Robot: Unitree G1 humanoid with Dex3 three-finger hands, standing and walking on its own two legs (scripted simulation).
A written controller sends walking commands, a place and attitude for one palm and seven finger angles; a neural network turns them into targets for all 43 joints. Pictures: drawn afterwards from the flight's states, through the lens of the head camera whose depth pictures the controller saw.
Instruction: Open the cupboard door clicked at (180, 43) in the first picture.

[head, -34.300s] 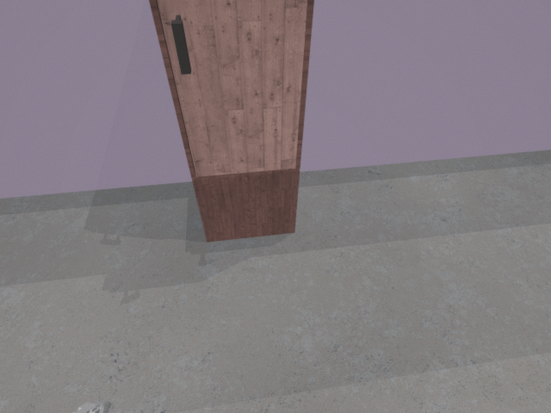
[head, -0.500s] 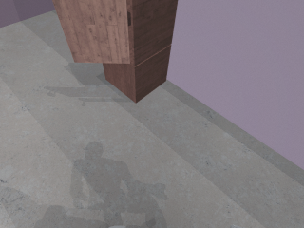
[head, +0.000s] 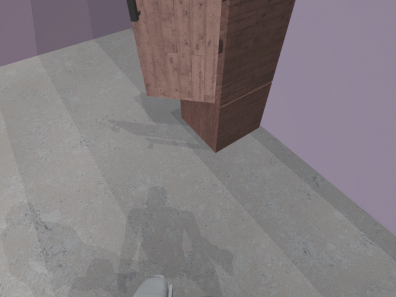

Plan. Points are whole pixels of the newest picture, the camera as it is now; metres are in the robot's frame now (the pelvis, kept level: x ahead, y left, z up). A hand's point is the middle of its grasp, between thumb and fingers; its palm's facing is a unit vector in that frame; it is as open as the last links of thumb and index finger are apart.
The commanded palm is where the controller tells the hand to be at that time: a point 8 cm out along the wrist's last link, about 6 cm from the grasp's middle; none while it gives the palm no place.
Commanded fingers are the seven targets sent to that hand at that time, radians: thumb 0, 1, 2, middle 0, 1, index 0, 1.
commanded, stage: take the last steps up to it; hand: left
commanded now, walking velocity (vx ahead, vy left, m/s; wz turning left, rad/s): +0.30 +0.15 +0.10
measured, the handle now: (133, 0) +1.05 +0.32 +0.12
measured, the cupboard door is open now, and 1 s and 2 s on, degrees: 45 45 45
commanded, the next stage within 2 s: come to a stop and stand still in 1.04 s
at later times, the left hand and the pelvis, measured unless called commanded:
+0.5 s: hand (111, 231) +0.28 +0.26 -0.16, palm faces +0.04 -0.97 -0.23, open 7.3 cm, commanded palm none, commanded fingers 0.00 0.90 0.90 -0.20 -0.30 -0.20 -0.30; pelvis +0.17 +0.07 -0.02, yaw +0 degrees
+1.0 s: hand (89, 228) +0.30 +0.33 -0.20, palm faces +0.08 -0.98 -0.17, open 7.3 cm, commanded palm none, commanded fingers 0.00 0.90 0.90 -0.20 -0.30 -0.20 -0.30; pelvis +0.36 +0.16 -0.02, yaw -1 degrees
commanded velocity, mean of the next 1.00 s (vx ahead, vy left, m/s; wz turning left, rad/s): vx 0.28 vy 0.10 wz -0.03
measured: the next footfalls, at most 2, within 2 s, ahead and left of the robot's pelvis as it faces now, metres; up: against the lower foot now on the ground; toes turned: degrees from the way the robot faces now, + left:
left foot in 0.12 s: +0.17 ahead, +0.17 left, +0.00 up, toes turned +9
right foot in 0.50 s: +0.27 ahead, -0.02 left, +0.00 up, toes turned -9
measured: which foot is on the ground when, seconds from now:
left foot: up 0.00-0.10, down 0.12-0.50, up 0.52-0.88, down 0.90-1.00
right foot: down 0.00-0.12, up 0.14-0.48, down 0.50-0.90, up 0.92-1.00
